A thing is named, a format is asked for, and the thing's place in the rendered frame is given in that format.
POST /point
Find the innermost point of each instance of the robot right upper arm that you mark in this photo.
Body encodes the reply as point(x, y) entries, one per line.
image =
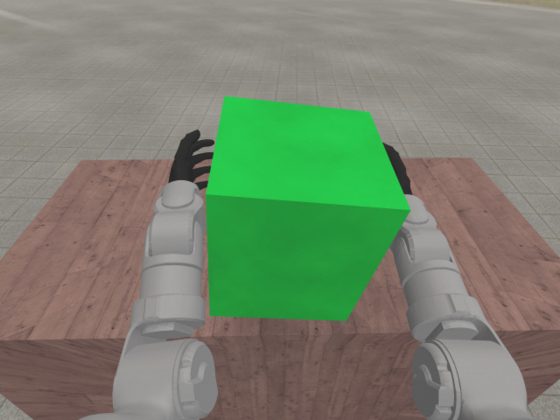
point(461, 379)

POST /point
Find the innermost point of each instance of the robot left forearm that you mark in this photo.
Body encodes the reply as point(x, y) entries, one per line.
point(170, 305)

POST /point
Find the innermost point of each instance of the robot left upper arm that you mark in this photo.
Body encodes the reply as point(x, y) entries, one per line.
point(170, 380)

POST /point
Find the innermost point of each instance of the carton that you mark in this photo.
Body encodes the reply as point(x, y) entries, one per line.
point(302, 204)

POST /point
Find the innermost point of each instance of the pedestal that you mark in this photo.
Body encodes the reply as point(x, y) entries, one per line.
point(68, 283)

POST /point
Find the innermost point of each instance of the robot right forearm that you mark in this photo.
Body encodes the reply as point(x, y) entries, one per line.
point(439, 304)

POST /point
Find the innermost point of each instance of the robot left hand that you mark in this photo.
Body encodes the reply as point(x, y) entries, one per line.
point(184, 161)

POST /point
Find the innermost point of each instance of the robot right hand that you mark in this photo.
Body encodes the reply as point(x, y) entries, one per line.
point(399, 168)

